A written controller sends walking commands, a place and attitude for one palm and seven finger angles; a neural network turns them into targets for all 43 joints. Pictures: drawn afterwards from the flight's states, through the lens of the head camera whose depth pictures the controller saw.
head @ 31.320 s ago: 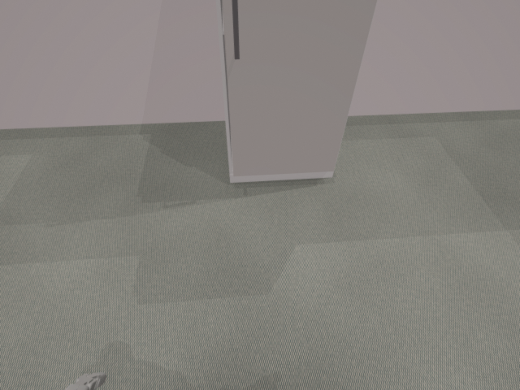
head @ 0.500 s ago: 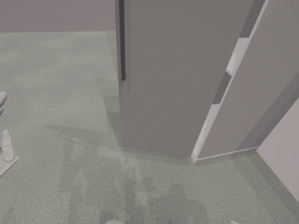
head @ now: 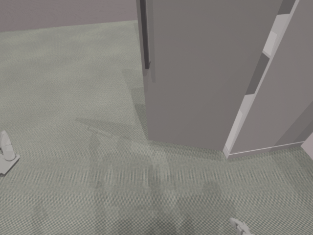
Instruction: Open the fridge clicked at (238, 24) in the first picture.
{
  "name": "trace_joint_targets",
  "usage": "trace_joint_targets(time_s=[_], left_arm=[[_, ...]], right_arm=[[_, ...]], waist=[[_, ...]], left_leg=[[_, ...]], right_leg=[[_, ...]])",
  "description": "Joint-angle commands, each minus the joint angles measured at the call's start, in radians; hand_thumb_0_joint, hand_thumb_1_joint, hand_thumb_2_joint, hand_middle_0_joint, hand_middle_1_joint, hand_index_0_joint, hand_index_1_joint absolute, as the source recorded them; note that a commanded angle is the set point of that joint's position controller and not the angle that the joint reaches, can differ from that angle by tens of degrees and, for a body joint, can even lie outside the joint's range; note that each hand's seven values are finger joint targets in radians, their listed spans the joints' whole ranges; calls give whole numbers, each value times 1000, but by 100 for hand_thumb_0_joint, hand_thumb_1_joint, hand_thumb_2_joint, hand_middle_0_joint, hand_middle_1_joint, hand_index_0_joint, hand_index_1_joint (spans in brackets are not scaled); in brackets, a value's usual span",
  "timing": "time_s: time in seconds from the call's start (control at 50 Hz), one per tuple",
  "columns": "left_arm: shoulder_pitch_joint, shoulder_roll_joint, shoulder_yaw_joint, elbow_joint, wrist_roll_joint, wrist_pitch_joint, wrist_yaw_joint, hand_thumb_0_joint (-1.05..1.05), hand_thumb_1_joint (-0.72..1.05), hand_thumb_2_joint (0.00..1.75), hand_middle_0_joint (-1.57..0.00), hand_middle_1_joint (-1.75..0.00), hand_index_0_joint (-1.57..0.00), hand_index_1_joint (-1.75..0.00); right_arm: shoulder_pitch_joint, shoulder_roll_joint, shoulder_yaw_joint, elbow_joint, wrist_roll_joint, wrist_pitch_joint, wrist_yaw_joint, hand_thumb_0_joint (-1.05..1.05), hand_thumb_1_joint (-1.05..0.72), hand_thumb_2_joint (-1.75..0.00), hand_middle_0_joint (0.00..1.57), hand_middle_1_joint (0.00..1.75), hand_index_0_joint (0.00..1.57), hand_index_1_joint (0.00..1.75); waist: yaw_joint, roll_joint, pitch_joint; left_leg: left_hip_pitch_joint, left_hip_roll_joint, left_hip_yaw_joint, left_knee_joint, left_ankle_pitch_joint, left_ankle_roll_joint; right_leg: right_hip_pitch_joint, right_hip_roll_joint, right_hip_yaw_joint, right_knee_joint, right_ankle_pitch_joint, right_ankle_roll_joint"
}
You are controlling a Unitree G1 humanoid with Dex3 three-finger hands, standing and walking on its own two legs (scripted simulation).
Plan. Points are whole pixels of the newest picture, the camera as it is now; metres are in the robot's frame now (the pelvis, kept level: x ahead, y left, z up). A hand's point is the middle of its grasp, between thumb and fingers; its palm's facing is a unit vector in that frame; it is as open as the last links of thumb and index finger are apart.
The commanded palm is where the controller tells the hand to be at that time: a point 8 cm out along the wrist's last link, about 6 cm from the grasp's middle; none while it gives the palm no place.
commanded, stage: stop stepping back and stand still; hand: left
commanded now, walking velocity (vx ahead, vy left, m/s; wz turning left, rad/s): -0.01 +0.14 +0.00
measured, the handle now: (144, 13) +0.86 +0.12 +0.22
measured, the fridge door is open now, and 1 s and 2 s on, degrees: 68 68 68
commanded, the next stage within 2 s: let the arm hang, fingers relaxed in 0.56 s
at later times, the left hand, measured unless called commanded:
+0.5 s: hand (32, 141) +0.25 +0.28 +0.18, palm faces +0.42 -0.78 -0.47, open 7.4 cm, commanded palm +0.19 +0.31 +0.20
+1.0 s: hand out of the picture +0.09 +0.20 -0.15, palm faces -0.05 -0.99 -0.17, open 7.3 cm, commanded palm none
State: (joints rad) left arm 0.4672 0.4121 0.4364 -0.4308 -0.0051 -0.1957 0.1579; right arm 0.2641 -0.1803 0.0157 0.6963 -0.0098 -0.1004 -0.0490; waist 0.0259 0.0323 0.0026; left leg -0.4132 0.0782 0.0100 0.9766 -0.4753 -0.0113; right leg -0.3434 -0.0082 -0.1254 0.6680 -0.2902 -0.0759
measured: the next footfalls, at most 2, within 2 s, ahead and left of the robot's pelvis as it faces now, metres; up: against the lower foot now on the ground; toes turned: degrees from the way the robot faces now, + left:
left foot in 0.22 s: +0.09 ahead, +0.14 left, +0.00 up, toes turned +4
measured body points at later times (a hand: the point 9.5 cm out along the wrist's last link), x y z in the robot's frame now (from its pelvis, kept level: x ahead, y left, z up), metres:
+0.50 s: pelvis +0.04 +0.02 +0.01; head +0.05 +0.01 +0.46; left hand +0.22 +0.31 +0.20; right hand +0.21 -0.22 -0.07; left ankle +0.05 +0.13 -0.72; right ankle +0.04 -0.08 -0.72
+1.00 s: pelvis +0.02 +0.03 +0.01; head +0.05 +0.05 +0.46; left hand +0.09 +0.26 -0.14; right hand +0.08 -0.24 -0.12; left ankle +0.05 +0.13 -0.72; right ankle +0.04 -0.08 -0.72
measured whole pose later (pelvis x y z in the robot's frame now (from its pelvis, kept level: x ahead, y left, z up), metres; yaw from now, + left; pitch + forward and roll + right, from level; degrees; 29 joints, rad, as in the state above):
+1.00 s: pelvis +0.02 +0.03 +0.01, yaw +0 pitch +0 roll +0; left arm 0.25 0.19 -0.02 0.84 0.01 0.05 0.00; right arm 0.21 -0.28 0.02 0.91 -0.02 0.02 0.02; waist -0.02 -0.03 0.07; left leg -0.31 0.00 0.08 0.54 -0.24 0.03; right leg -0.30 -0.04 -0.10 0.55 -0.25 -0.02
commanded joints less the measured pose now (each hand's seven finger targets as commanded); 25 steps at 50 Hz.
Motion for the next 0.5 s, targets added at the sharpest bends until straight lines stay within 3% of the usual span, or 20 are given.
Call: trace_joint_targets(time_s=[0.0, 0.02, 0.04, 0.06, 0.1, 0.14, 0.16, 0.2, 0.22, 0.24, 0.26, 0.28, 0.34, 0.38, 0.48], left_arm=[[-52, 165, 83, -158, -10, -56, 13, 0, 90, 90, -20, -30, -20, -30], [-54, 177, 92, -181, -10, -67, 16, 0, 90, 90, -20, -30, -20, -30], [-59, 182, 95, -198, -11, -75, 21, 0, 90, 90, -20, -30, -20, -30], [-86, 195, 100, -229, -12, -81, 26, 0, 90, 90, -20, -30, -20, -30], [-69, 197, 104, -250, -9, -88, 36, 0, 90, 90, -20, -30, -20, -30], [-58, 194, 104, -298, -11, -94, 41, 0, 90, 90, -20, -30, -20, -30], [-41, 204, 116, -306, -12, -100, 43, 0, 90, 90, -20, -30, -20, -30], [-1, 193, 124, -308, -9, -109, 44, 0, 90, 90, -20, -30, -20, -30], [6, 189, 125, -306, -7, -107, 42, 0, 90, 90, -20, -30, -20, -30], [64, 183, 133, -225, -14, -98, 35, 0, 90, 90, -20, -30, -20, -30], [71, 187, 148, -207, -16, -91, 29, 0, 90, 90, -20, -30, -20, -30], [52, 168, 126, -199, -13, -89, 26, 0, 90, 90, -20, -30, -20, -30], [49, 156, 106, -168, -22, -83, 21, 0, 90, 90, -20, -30, -20, -30], [59, 152, 92, -169, -28, -70, 18, 0, 90, 90, -20, -30, -20, -30], [47, 170, 92, -226, -30, -57, 21, 0, 90, 90, -20, -30, -20, -30]], right_arm=[[-110, -130, -52, -164, 1, -62, -11, 0, -90, -90, 20, 30, 20, 30], [-116, -122, -44, -163, -2, -61, -15, 0, -90, -90, 20, 30, 20, 30], [-129, -121, -41, -167, -4, -63, -21, 0, -90, -90, 20, 30, 20, 30], [-148, -126, -42, -174, -4, -69, -29, 0, -90, -90, 20, 30, 20, 30], [-140, -124, -46, -181, -9, -80, -39, 0, -90, -90, 20, 30, 20, 30], [-119, -133, -55, -189, -12, -86, -40, 0, -90, -90, 20, 30, 20, 30], [-107, -146, -64, -193, -9, -87, -43, 0, -90, -90, 20, 30, 20, 30], [-124, -167, -68, -215, -1, -85, -39, 0, -90, -90, 20, 30, 20, 30], [-129, -169, -68, -226, 9, -82, -33, 0, -90, -90, 20, 30, 20, 30], [-116, -161, -66, -214, 16, -80, -31, 0, -90, -90, 20, 30, 20, 30], [-119, -156, -62, -216, 11, -78, -30, 0, -90, -90, 20, 30, 20, 30], [-120, -148, -57, -221, 16, -74, -27, 0, -90, -90, 20, 30, 20, 30], [-107, -153, -64, -224, 20, -68, -23, 0, -90, -90, 20, 30, 20, 30], [-105, -150, -64, -227, 21, -63, -22, 0, -90, -90, 20, 30, 20, 30], [-124, -146, -52, -240, 16, -53, -28, 0, -90, -90, 20, 30, 20, 30]], waist=[[-29, -129, -36], [-31, -165, -56], [-26, -191, -68], [-24, -195, -64], [-12, -193, -67], [-19, -76, -74], [-26, 2, -73], [-5, 176, -73], [4, 171, -88], [-4, 145, -98], [-7, 176, -71], [-14, 135, -49], [-25, 2, -102], [-32, -51, -135], [-27, -36, -142]], left_leg=[[-105, -5, -3, 74, 86, -3], [-48, -9, 22, -17, 102, 0], [-1, -20, 45, -107, 113, 4], [32, -24, 59, -191, 125, 8], [107, -51, 83, -315, 146, 20], [197, -64, 75, -470, 211, 26], [233, -36, 36, -528, 233, 32], [204, 109, -150, -614, 347, 84], [168, 132, -158, -608, 434, 88], [118, 117, -129, -607, 389, 75], [65, 95, -101, -615, 371, 65], [28, 80, -79, -596, 371, 54], [85, 33, -18, -504, 398, 28], [123, 15, 6, -463, 413, 17], [154, 20, -7, -498, 422, 22]], right_leg=[[80, -307, 444, -400, -46, -106], [69, -284, 349, -383, -13, -88], [71, -263, 297, -376, -4, -73], [76, -257, 266, -368, -7, -63], [66, -246, 267, -375, -62, -50], [70, -227, 271, -338, -57, -24], [65, -205, 247, -282, -39, -4], [64, -74, 173, -143, 26, 57], [114, -45, 139, -121, 85, 74], [154, -39, 136, -142, 76, 77], [184, -42, 132, -153, 111, 76], [216, -49, 134, -168, 161, 73], [222, -98, 202, -218, 309, 53], [217, -133, 227, -233, 379, 42], [197, -120, 198, -230, 328, 48]])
